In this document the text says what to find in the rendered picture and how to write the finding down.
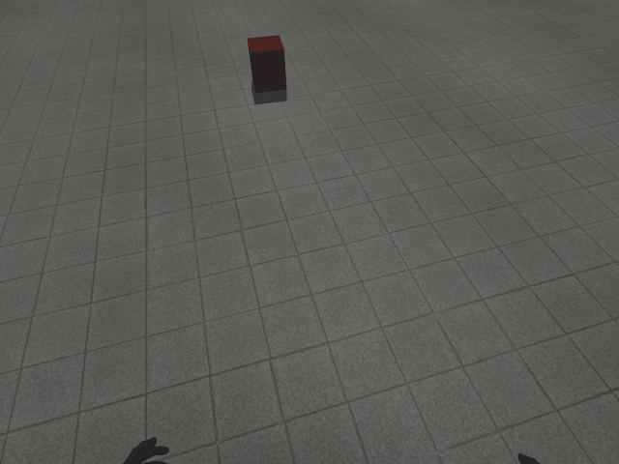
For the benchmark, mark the carton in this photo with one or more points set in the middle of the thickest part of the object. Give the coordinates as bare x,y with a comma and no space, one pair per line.
267,63

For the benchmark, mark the robot left hand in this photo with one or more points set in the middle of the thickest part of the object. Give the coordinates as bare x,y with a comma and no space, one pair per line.
145,450

